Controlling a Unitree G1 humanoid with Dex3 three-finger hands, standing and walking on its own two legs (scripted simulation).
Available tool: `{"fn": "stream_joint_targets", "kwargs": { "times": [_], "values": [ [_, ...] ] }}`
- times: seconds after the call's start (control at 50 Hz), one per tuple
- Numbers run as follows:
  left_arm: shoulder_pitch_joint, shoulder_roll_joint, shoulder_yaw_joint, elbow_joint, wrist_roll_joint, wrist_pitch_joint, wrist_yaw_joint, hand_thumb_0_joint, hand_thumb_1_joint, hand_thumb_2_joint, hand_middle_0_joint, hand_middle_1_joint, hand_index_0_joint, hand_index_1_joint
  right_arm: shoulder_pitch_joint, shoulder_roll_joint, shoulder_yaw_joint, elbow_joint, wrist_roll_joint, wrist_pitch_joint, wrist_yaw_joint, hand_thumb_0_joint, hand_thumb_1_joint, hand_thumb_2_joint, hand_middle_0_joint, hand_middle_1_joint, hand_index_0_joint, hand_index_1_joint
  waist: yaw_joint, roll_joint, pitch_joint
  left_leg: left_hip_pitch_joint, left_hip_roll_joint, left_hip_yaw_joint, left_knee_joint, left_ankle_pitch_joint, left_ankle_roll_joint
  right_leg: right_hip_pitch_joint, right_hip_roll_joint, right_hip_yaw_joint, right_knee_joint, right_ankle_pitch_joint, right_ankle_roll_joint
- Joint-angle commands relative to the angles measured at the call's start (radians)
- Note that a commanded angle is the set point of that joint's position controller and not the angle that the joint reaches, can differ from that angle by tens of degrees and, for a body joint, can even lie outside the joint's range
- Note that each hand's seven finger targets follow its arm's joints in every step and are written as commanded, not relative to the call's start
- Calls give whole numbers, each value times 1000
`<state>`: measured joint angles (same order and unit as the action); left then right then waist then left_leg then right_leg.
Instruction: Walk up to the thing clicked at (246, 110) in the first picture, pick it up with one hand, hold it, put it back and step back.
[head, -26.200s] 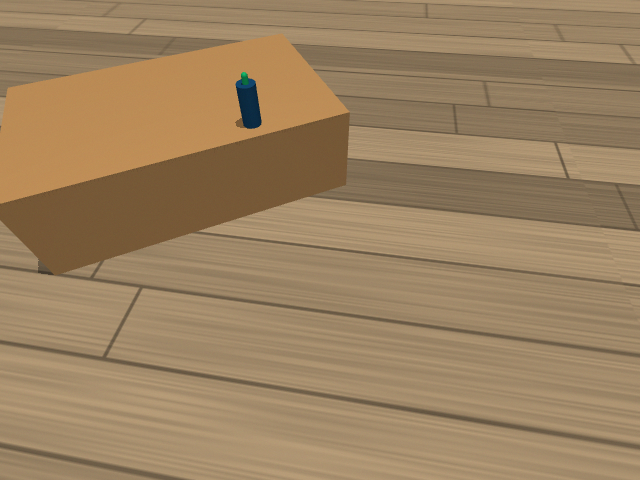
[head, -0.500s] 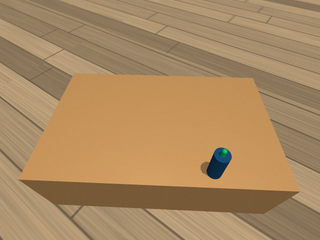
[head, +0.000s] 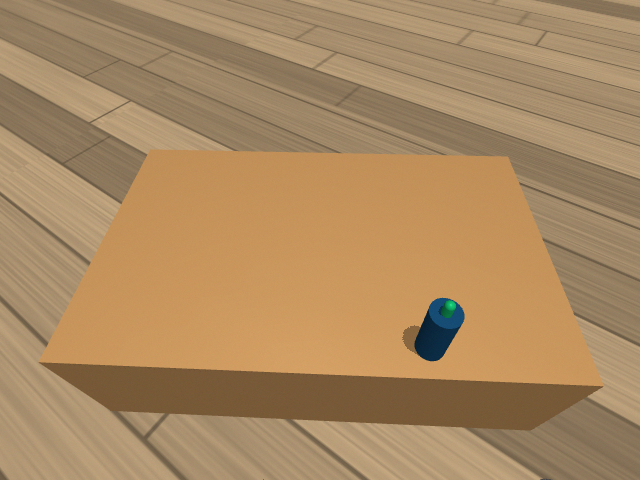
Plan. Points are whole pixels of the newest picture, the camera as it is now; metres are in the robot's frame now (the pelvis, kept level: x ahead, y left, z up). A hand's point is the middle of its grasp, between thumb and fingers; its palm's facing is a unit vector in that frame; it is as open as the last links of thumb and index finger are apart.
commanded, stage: stand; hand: right
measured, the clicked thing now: (439, 326) +0.44 -0.23 -0.29
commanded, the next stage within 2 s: none
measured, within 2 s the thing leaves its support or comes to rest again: neither
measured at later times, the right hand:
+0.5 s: hand out of the picture +0.05 -0.26 -0.16, palm faces -0.04 +0.94 -0.34, open 7.5 cm
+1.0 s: hand out of the picture +0.06 -0.25 -0.16, palm faces -0.04 +0.94 -0.34, open 7.4 cm
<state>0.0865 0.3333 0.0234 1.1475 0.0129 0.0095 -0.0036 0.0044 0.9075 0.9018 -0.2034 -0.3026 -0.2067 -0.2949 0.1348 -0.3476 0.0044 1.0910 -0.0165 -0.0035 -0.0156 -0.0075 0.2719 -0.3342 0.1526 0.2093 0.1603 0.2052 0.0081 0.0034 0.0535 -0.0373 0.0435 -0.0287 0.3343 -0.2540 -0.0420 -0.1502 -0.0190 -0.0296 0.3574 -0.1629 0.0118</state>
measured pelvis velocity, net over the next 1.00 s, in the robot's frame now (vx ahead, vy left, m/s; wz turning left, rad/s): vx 0.00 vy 0.00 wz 0.00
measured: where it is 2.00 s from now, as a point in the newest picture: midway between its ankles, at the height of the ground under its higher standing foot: outside the picture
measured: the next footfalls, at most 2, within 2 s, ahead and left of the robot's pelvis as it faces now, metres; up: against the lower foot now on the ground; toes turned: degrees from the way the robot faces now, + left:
none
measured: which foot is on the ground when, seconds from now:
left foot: down 0.00-1.00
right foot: down 0.00-1.00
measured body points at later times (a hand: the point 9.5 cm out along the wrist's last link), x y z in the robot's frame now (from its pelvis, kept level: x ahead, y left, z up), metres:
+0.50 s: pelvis -0.01 -0.01 +0.00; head +0.00 -0.01 +0.45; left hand +0.06 +0.30 -0.13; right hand +0.06 -0.31 -0.14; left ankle -0.04 +0.15 -0.75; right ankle +0.02 -0.13 -0.75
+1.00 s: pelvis +0.00 +0.00 +0.00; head +0.00 -0.01 +0.45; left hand +0.07 +0.30 -0.13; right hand +0.06 -0.30 -0.14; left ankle -0.04 +0.15 -0.75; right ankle +0.02 -0.13 -0.75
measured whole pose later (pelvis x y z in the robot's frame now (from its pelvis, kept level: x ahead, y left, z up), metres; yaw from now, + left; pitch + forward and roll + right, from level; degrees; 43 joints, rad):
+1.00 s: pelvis +0.00 +0.00 +0.00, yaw +0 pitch -2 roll +0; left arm 0.10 0.34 0.02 1.15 0.01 0.00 -0.01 0.01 0.91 0.90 -0.20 -0.30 -0.21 -0.30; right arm 0.15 -0.35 0.00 1.10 -0.02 0.00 0.00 0.00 -0.90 -0.90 0.20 0.30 0.21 0.30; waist 0.01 0.01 0.05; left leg -0.04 0.05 -0.03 0.33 -0.24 -0.05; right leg -0.16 -0.02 -0.03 0.36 -0.16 0.01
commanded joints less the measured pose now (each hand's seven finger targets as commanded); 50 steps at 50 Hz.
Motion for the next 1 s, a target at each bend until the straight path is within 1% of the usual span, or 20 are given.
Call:
{"fn": "stream_joint_targets", "kwargs": {
  "times": [0.0,0.08,0.12,0.14,0.16,0.22,0.28,0.3,0.34,0.38,0.44,0.5,0.56,0.6,0.64,0.74,0.84,0.9,0.92,0.98],
  "values": [
    [-45,208,34,-61,-2,-24,16,0,899,900,-200,-300,-200,-300,-22,-205,-38,-51,1,-19,-14,0,-368,-900,200,300,200,300,-4,-6,-80,-79,82,-39,-58,218,46,98,-103,81,-36,195,-23],
    [-42,212,34,-59,-2,-24,13,0,899,900,-200,-300,-200,-300,-24,-215,-40,-43,0,-18,-12,0,-688,-900,200,300,200,300,-1,2,-71,-91,82,-42,-65,174,46,96,-101,86,-47,141,-25],
    [-40,210,34,-55,-2,-25,13,0,899,900,-200,-300,-200,-300,-23,-211,-40,-40,0,-16,-9,0,-848,-900,200,300,200,300,2,-9,-48,-116,76,-41,-67,117,48,90,-99,90,-62,85,-21],
    [-42,215,35,-56,0,-27,13,0,899,900,-200,-300,-200,-300,-24,-213,-42,-41,-2,-15,-9,0,-900,-900,200,300,200,300,-1,-13,-58,-99,81,-42,-64,130,53,85,-103,94,-61,101,-26],
    [-43,215,35,-56,-1,-26,12,0,899,900,-200,-300,-200,-300,-17,-210,-42,-40,-1,-15,-9,0,-900,-900,200,300,200,300,-4,-20,-58,-99,78,-42,-64,125,50,79,-101,94,-63,92,-26],
    [-33,212,34,-55,-3,-28,12,0,899,900,-200,-300,-200,-300,-18,-217,-42,-40,-1,-18,-9,0,-900,-900,200,300,200,300,-2,4,-65,-92,84,-47,-62,156,51,89,-104,92,-53,147,-28],
    [-32,218,36,-52,-3,-29,12,0,899,900,-200,-300,-200,-300,-15,-214,-43,-40,-1,-16,-7,0,-900,-900,200,300,200,300,-3,-22,-62,-84,81,-46,-64,133,52,73,-101,94,-60,108,-30],
    [-30,212,34,-53,-4,-30,11,0,899,900,-200,-300,-200,-300,-15,-218,-42,-38,1,-17,-7,0,-900,-900,200,300,200,300,-3,-5,-57,-87,83,-45,-62,140,53,74,-103,96,-60,137,-28],
    [-27,213,34,-54,-4,-30,10,0,899,900,-200,-300,-200,-300,-13,-213,-42,-37,-1,-17,-6,0,-900,-900,200,300,200,300,0,-11,-53,-90,80,-45,-69,127,51,69,-99,92,-58,113,-28],
    [-29,216,35,-54,-4,-32,11,0,899,900,-200,-300,-200,-300,-15,-214,-41,-39,0,-17,-5,0,-900,-900,200,300,200,300,-2,-4,-58,-91,83,-45,-62,145,53,79,-103,95,-54,147,-29],
    [-24,216,35,-52,-5,-31,10,0,899,900,-200,-300,-200,-300,-8,-213,-41,-38,0,-18,-5,0,-900,-900,200,300,200,300,-2,-8,-55,-94,81,-46,-64,139,50,79,-103,97,-55,127,-29],
    [-23,213,33,-52,-5,-32,9,0,899,900,-200,-300,-200,-300,-2,-211,-39,-34,0,-15,-3,0,-900,-900,200,300,200,300,-1,-1,-33,-117,76,-44,-67,94,52,73,-100,100,-69,92,-26],
    [-19,222,37,-52,-4,-33,9,0,899,900,-200,-300,-200,-300,-5,-209,-40,-40,0,-16,-2,0,-900,-900,200,300,200,300,-1,-10,-43,-99,78,-45,-65,99,54,59,-101,101,-69,78,-27],
    [-28,221,36,-58,-2,-34,10,0,899,900,-200,-300,-200,-300,0,-213,-40,-40,-1,-15,-2,0,-900,-900,200,300,200,300,-5,-7,-50,-102,81,-46,-64,120,53,70,-103,100,-63,100,-29],
    [-27,217,34,-61,-4,-34,9,0,899,900,-200,-300,-200,-300,-1,-218,-41,-41,0,-18,-4,0,-900,-900,200,300,200,300,-8,2,-67,-93,86,-48,-62,162,51,84,-106,99,-47,163,-33],
    [-14,214,32,-55,-8,-34,8,0,899,900,-200,-300,-200,-300,-13,-215,-39,-38,2,-21,-4,0,-900,-900,200,300,200,300,1,6,-65,-87,86,-50,-66,179,49,94,-104,89,-40,185,-30],
    [-26,220,33,-57,-6,-31,7,0,899,900,-200,-300,-200,-300,-3,-211,-36,-35,2,-21,-3,0,-900,-900,200,300,200,300,-4,1,-53,-105,86,-48,-78,143,50,88,-104,93,-47,138,-30],
    [-21,220,33,-59,-4,-33,9,0,899,900,-200,-300,-200,-300,-10,-218,-40,-38,1,-20,-3,0,-900,-900,200,300,200,300,-3,-10,-57,-88,86,-50,-71,161,51,76,-103,88,-48,137,-29],
    [-25,217,32,-60,-4,-35,10,0,899,900,-200,-300,-200,-300,-10,-222,-41,-39,2,-19,-4,0,-900,-900,200,300,200,300,-6,-10,-65,-87,89,-49,-62,176,53,88,-109,92,-46,176,-29],
    [-21,219,32,-59,-6,-35,8,0,899,900,-200,-300,-200,-300,-7,-216,-40,-36,1,-18,-1,0,-900,-900,200,300,200,300,-2,-9,-48,-103,81,-50,-73,127,51,73,-103,91,-59,103,-26]
  ]
}}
